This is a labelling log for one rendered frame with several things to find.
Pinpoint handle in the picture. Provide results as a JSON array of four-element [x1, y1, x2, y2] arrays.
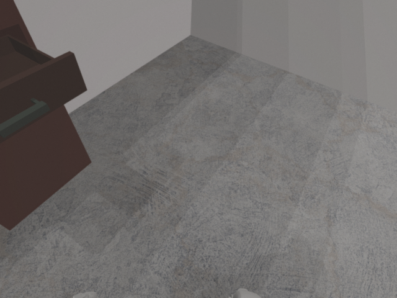
[[0, 98, 50, 138]]

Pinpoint cabinet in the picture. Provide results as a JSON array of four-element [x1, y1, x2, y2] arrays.
[[0, 0, 92, 230]]

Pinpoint drawer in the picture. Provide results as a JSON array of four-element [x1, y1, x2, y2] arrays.
[[0, 34, 87, 143]]

